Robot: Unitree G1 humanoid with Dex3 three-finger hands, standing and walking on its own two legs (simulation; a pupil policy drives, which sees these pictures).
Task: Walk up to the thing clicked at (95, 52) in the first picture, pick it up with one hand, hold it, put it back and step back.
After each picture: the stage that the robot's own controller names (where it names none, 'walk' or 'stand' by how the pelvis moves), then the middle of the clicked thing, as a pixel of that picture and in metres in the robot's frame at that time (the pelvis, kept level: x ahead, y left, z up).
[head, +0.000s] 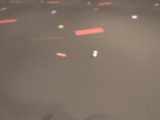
stand; (95, 53) +1.46 -0.09 -0.72
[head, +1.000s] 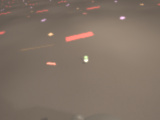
walk; (86, 59) +1.32 +0.20 -0.70
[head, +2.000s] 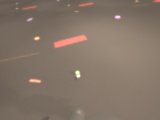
walk; (77, 74) +0.84 +0.29 -0.71
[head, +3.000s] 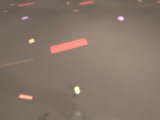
walk; (77, 90) +0.51 +0.22 -0.70
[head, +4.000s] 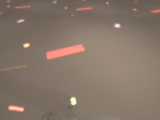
stand; (73, 101) +0.40 +0.21 -0.72
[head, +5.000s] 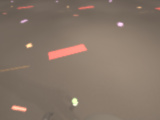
stand; (74, 102) +0.39 +0.20 -0.72
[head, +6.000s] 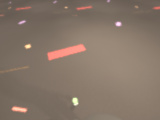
stand; (75, 101) +0.40 +0.21 -0.72
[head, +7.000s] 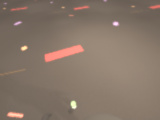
stand; (73, 104) +0.35 +0.22 -0.72
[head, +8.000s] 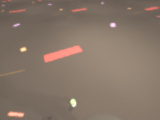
stand; (73, 102) +0.39 +0.23 -0.73
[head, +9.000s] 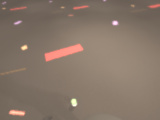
stand; (74, 102) +0.38 +0.22 -0.73
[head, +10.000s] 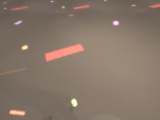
stand; (74, 102) +0.37 +0.22 -0.73
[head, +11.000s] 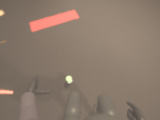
go down; (69, 79) +0.42 +0.22 -0.55
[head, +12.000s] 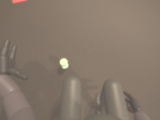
go down; (64, 63) +0.46 +0.25 -0.31
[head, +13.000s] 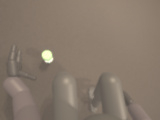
close in; (47, 57) +0.45 +0.29 -0.25
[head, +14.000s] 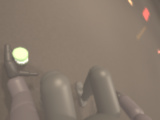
close; (21, 56) +0.44 +0.31 -0.22
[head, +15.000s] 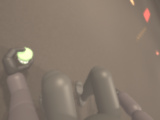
lift; (25, 56) +0.42 +0.29 -0.23
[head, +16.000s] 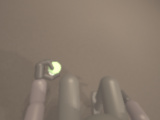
lift; (54, 69) +0.34 +0.26 -0.09
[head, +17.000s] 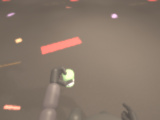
hold; (68, 78) +0.32 +0.16 +0.03
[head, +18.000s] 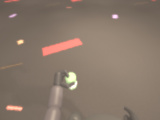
hold; (71, 81) +0.32 +0.15 +0.00
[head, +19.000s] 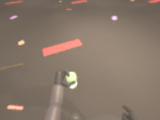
crouch; (71, 80) +0.33 +0.15 -0.01
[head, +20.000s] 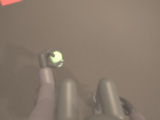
crouch; (57, 59) +0.44 +0.22 -0.10
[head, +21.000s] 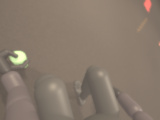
lower; (20, 60) +0.42 +0.29 -0.22
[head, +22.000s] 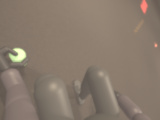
lower; (19, 58) +0.42 +0.29 -0.22
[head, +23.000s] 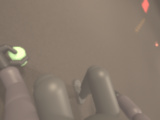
lower; (19, 57) +0.43 +0.29 -0.22
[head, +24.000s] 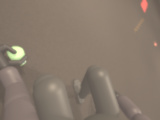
lower; (18, 56) +0.43 +0.30 -0.23
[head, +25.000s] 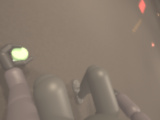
open; (20, 57) +0.43 +0.28 -0.23
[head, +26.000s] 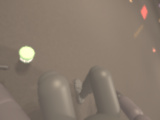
rise; (26, 55) +0.43 +0.28 -0.23
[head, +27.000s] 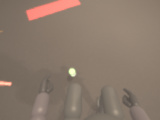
walk; (72, 72) +0.44 +0.20 -0.46
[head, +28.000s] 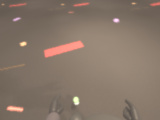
stand; (76, 100) +0.39 +0.17 -0.66
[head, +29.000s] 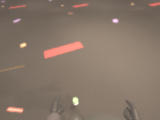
stand; (75, 101) +0.39 +0.18 -0.67
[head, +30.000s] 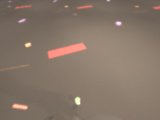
stand; (77, 101) +0.40 +0.17 -0.71
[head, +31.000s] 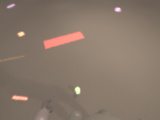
walk; (77, 90) +0.43 +0.14 -0.70
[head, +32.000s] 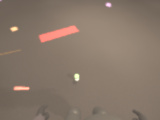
walk; (76, 77) +0.61 +0.16 -0.71
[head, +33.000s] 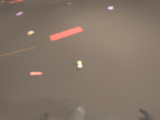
walk; (79, 64) +0.95 +0.28 -0.69
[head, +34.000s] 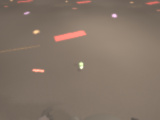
stand; (81, 65) +1.02 +0.18 -0.71
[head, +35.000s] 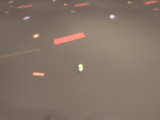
stand; (80, 67) +1.01 +0.19 -0.73
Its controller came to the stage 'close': yes
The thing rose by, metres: 0.71
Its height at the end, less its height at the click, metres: +0.00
